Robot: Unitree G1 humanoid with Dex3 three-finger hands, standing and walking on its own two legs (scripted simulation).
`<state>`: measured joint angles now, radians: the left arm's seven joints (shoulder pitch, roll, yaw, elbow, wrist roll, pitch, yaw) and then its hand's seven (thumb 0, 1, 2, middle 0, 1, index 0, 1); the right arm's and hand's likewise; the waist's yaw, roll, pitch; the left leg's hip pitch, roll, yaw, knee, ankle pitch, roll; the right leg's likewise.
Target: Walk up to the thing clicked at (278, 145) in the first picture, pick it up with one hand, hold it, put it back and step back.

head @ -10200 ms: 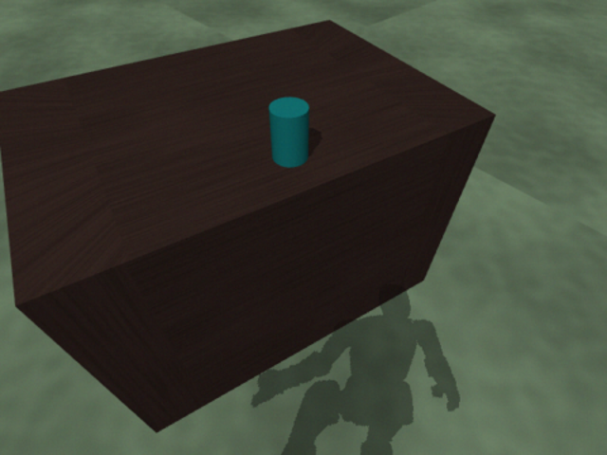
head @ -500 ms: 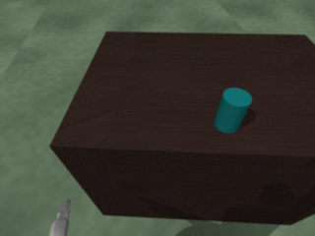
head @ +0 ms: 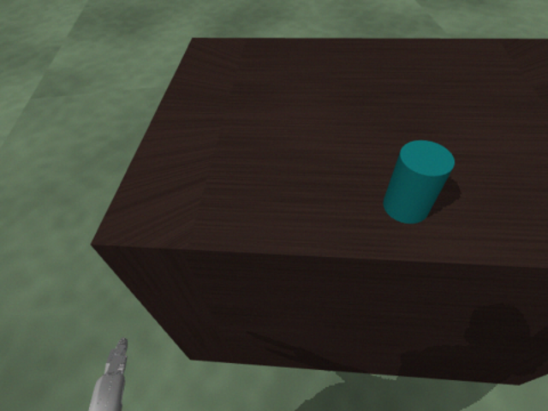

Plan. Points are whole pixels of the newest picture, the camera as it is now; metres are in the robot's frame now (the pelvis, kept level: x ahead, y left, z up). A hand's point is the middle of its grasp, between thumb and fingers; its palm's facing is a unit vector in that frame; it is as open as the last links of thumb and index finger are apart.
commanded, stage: go down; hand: right
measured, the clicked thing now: (415, 183) +0.49 -0.20 +0.05
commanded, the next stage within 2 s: approach in 1.12 s
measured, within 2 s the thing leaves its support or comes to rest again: neither
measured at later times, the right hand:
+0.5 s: hand out of the picture +0.40 -0.39 +0.18, palm faces +0.20 +0.98 +0.01, open 17.7 cm
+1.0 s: hand out of the picture +0.40 -0.39 +0.18, palm faces +0.22 +0.98 -0.01, open 17.7 cm
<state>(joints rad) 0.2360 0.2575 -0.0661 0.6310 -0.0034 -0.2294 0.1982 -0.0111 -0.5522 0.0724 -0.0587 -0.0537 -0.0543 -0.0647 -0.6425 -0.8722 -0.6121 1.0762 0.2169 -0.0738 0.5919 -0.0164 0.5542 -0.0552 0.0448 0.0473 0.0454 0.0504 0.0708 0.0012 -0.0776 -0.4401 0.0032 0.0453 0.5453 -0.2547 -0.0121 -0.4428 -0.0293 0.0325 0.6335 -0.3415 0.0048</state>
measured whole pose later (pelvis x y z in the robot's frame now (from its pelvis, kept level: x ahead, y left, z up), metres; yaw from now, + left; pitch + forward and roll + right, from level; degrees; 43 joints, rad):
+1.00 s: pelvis +0.00 +0.00 -0.01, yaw +0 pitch +11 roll +3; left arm 0.27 0.27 -0.07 0.55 0.00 -0.23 0.18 -0.01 -0.54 0.07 -0.05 -0.05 -0.05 -0.06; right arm -0.74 -0.94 -0.62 1.16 0.16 -0.06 0.58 -0.02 0.61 -0.05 0.04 0.05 0.04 0.06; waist 0.09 0.00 -0.08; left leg -0.50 0.00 0.05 0.58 -0.27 -0.02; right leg -0.51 -0.03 0.03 0.69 -0.36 0.00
